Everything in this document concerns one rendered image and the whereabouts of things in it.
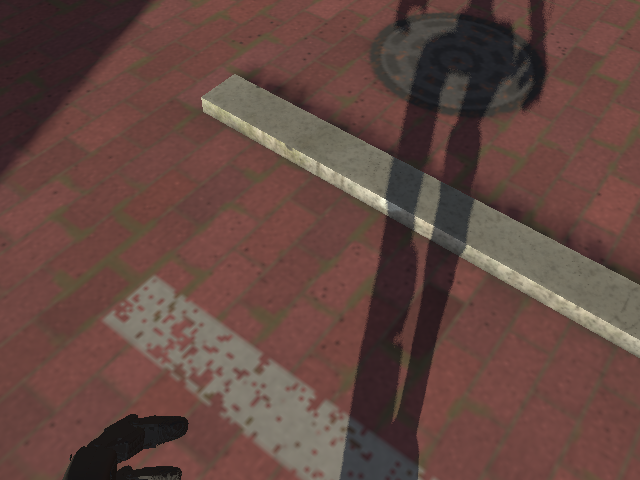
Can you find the left robot hand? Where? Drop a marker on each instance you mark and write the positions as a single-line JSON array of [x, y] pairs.
[[121, 441]]

